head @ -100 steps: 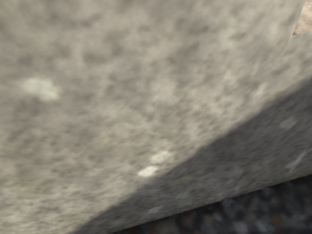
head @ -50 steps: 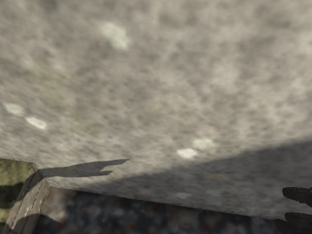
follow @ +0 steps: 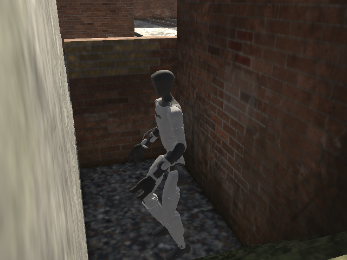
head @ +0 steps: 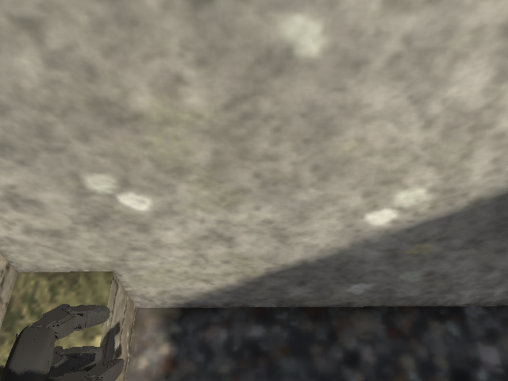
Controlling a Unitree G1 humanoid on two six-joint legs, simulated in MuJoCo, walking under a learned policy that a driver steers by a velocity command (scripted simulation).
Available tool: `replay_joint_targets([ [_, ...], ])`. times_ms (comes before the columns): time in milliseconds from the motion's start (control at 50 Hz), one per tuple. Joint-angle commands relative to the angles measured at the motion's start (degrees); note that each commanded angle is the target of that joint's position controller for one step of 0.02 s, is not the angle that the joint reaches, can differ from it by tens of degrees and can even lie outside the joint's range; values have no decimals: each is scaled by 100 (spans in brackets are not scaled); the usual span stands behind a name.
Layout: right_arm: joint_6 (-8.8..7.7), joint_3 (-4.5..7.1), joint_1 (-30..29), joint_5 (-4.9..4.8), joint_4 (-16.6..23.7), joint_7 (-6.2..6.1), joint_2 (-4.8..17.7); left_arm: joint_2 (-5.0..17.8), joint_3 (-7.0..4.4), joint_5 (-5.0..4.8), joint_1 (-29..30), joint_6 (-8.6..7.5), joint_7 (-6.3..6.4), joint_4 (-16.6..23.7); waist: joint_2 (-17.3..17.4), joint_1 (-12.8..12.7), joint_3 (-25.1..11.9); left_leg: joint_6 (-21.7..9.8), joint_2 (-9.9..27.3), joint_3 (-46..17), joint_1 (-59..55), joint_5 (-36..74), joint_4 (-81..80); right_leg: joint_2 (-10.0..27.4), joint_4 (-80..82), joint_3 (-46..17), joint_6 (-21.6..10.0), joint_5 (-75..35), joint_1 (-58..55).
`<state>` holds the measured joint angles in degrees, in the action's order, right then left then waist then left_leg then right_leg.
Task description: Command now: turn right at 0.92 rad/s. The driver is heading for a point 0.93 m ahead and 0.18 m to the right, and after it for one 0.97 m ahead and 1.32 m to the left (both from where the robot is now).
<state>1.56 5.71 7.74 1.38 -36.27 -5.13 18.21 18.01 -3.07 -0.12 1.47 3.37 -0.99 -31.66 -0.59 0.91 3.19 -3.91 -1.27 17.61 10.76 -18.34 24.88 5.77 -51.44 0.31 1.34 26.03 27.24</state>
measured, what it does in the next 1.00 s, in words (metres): steps to the right, turning right: right foot, then left foot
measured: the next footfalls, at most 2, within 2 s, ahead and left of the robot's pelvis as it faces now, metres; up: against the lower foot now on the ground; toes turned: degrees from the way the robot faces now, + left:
right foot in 0.14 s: +0.01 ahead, -0.15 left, +0.00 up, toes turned -10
left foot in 0.40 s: +0.18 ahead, +0.09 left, +0.00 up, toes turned -31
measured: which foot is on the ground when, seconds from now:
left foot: down 0.00-0.14, up 0.16-0.38, down 0.40-0.72, up 0.74-1.00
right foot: up 0.00-0.12, down 0.14-0.40, up 0.42-0.72, down 0.74-1.00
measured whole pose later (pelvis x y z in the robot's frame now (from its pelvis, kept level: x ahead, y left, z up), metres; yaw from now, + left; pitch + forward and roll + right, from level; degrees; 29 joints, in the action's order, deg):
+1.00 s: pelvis +0.00 -0.22 +0.00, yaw -24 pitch +2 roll -2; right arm 1.6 2.3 10.2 1.1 -37.3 -1.6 17.1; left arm 12.1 -2.1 1.2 -17.1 -0.5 1.1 -41.6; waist 2.8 -2.4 0.2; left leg 2.0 0.3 -1.5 24.5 -21.4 46.6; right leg -5.5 -22.7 4.9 -4.2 18.1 6.7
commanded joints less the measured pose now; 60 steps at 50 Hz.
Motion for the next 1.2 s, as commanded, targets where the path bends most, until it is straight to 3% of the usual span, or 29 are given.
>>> replay_joint_targets([
  [20, 46, 319, 143, 44, 283, 10, 1059, 236, -65, -15, 182, -119, 95, 313, 397, -3, -998, -291, 1786, -965, -1489, 4367, -305, -18, 248, 257, 9, 129, 234],
  [120, 112, 283, 221, -38, -37, 80, 1036, 235, -174, -50, -553, -268, 166, 93, 314, -426, -1000, 256, 1443, -180, -969, 4555, 808, -554, 2497, 661, -446, -990, -1169],
  [140, -3, 148, 657, 323, 651, 602, 40, 369, -350, 377, -3846, -275, -117, -1062, -751, -1084, -1605, -116, 1470, -235, 194, 1720, 2745, -203, 2853, -358, -504, -4512, -3354],
  [160, -189, 8, -20, 346, 1102, 884, -496, 1139, -534, 327, -3937, -401, -13, -1297, -935, -815, -1660, 636, 384, -739, 3570, -1877, 3628, 749, 1619, -2330, -1716, -7390, -4975],
  [180, -280, 149, -901, -3, 1072, 576, 692, 2106, -851, 259, -1563, -487, 109, -349, -1349, -612, -1368, 1134, 74, -1748, 3687, -2505, 4831, 1283, 2406, -3406, -2646, -6460, -3903],
  [260, -211, 214, -237, -30, 682, 329, 1101, 1273, -614, -239, 367, -492, 504, 142, -19, 299, -751, 1020, 230, -2770, 2995, -538, 4041, 808, 3059, -2561, -1602, -4777, -2085],
  [300, -150, 71, -172, 20, 542, 307, 640, 1034, -576, -221, 160, -391, 574, 160, -57, 240, -858, 1035, 9, -2511, 2021, 155, 3129, 276, 2857, -1964, -1262, -3975, -1226],
  [340, -64, -152, -271, -6, 427, 369, 124, 865, -546, -152, -51, -283, 541, 132, -213, 75, -954, 905, -284, -2322, 1094, 611, 2076, -208, 2523, -1685, -966, -3168, -676],
  [360, -86, 7, 688, -331, 99, 223, 525, 999, -497, -157, -317, -226, 220, 210, -573, 255, -1340, 880, -271, -2227, -58, 381, 883, -706, 2360, -1283, -1226, -2111, -462],
  [380, -141, 110, 1399, -273, -297, 125, 733, 748, -437, -141, -157, -241, -9, 354, -498, 430, -1219, 880, -330, -1980, -1199, 1082, 473, -917, 1883, -1291, -1013, -1252, 426],
  [400, -349, -234, 2007, 120, 152, 930, -562, 729, -322, 517, -2081, 38, -327, -126, -591, 816, -683, -80, 1131, -2963, -2209, 2344, 1453, -1216, 765, -1865, -732, -737, 2158],
  [420, -478, -186, 2918, 247, -168, 1025, -142, 497, -268, 322, -1419, 183, -548, -18, 370, 1219, -747, -1191, 2165, -4070, -2362, 5388, 1674, -1208, -651, -1817, -207, 185, 2964],
  [440, -438, 353, 2619, 1, -684, 305, 2007, 143, -199, -7, -909, -75, -387, 876, 1656, 215, -1980, -1255, 3185, -6059, -1524, 3716, -337, -1181, -2400, -1620, 108, 1463, 1369],
  [500, -383, 270, 708, -261, -350, -381, 1568, 910, -289, 98, -943, 71, -241, 801, 1429, -558, -509, -227, 2709, -5053, 301, -718, -1194, -590, -3807, -1424, 245, -81, 1611],
  [680, -230, 586, 756, -337, -207, -82, 2029, 80, -5, 179, -1846, 88, -212, 581, 1746, -901, 173, 625, 1568, -2387, 2031, 871, -1596, -692, 910, 70, -266, -340, -2424],
  [700, -254, 516, 680, -325, -143, -55, 1803, 51, -31, 143, -2321, 35, -238, 340, 1557, -1093, 138, 667, 1419, -2320, 1962, 972, -1245, -706, 1467, 136, -391, -472, -2789],
  [740, -129, 215, 938, -217, 119, -86, 856, 215, -39, 248, -2502, -51, -380, 3, -1128, -831, 99, 881, 347, -1536, 2586, -1466, 1787, -374, 3045, -336, -630, -1408, -2965],
  [760, -334, -438, 936, 819, 1351, 509, -1164, 1330, -544, -43, -4255, 149, -528, -1159, -3463, 77, -1589, 97, -598, -1929, 4376, -2148, 3342, 738, 2461, -2311, -2209, -3053, -3545],
  [780, -184, 120, 1070, -267, 186, 136, 990, 1275, -315, 526, -2655, -155, -429, 266, -2418, -888, -716, 514, -71, -2006, 3253, -2202, 4883, 1020, 4046, -2486, -1968, -1567, -2342],
  [800, -126, 147, 1380, -366, 287, 123, 975, 1208, -402, 297, -2036, -421, -342, -43, -2134, -159, -661, 367, 387, -2558, 3701, -844, 4916, 989, 4408, -3200, -1278, 2178, -1954],
  [880, -24, 31, 1302, 126, -23, 24, 655, -61, 47, 220, -782, -339, 81, -227, -757, 438, -280, 844, 497, -2106, 1455, 25, 3782, 159, 3419, -288, -861, -4477, -1233],
  [940, -146, -312, 694, 47, 91, 207, 10, -37, 7, 123, -1031, -470, 262, -430, -562, 208, -431, 581, 565, -2065, 928, 68, 2019, 160, 3061, -103, -640, -5910, -1734],
  [960, -15, -234, 131, -20, 144, 318, 377, 415, -201, -21, -1060, -602, 322, -311, -76, -147, -100, 528, 483, -2346, 1936, -163, 2091, 1078, 2979, -1131, -482, -7686, -2552],
  [980, 46, -228, 312, -75, 207, 379, 408, 778, -344, -64, -1252, -588, 382, -440, -126, -16, -542, 425, 641, -2733, 2097, -350, 1928, 1404, 2861, -1383, -534, -7990, -3240],
  [1000, -25, -292, 1237, -79, 93, 668, 344, 1309, -496, 366, -3256, -470, 248, -1028, 773, -414, -1200, 547, 631, -2910, 2693, -894, 1711, 2344, 2927, -2219, -450, -6545, -4778],
  [1020, -87, -298, 496, -73, 302, 793, 55, 1240, -507, 452, -3362, -532, 129, -1144, 471, -627, -455, 538, 756, -3278, 3701, -552, 1795, 2254, 2771, -2180, -636, -6205, -4940],
  [1080, -373, -242, -325, 31, 592, 971, -71, 268, -202, 224, -1857, -824, -85, -874, 54, -11, -856, 737, 755, -2779, 2696, -422, 2241, 1096, 2396, -1038, -520, -6218, -3484],
  [1140, -324, -446, -435, -62, 565, 1250, -497, 739, -307, -27, -1364, -886, -187, -636, -237, 231, -757, 679, 492, -2093, 793, 915, 1443, 336, 2235, -403, 380, -6761, -1545],
  [1200, -440, -361, -116, -158, 407, 1141, 82, 1139, -508, 80, -2247, -890, -183, -741, -194, -125, -1276, 127, 754, -2592, -194, 3692, 1279, 306, 1856, -401, 946, -6070, -1600],
])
